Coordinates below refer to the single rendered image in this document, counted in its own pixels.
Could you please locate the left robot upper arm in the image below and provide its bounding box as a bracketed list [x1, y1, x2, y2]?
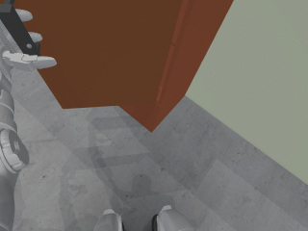
[0, 128, 30, 231]

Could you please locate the left robot shin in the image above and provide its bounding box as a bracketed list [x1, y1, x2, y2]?
[103, 209, 115, 215]

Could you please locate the left robot hand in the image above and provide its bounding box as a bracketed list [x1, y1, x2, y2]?
[0, 9, 57, 72]

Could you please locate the cupboard door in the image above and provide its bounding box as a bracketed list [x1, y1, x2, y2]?
[0, 0, 183, 109]

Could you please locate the left robot thigh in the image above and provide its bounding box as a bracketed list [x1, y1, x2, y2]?
[93, 213, 123, 231]

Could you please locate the robot left forearm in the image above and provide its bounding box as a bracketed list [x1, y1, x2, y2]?
[0, 62, 17, 134]

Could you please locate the handle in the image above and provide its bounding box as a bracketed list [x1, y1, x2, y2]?
[0, 0, 41, 57]

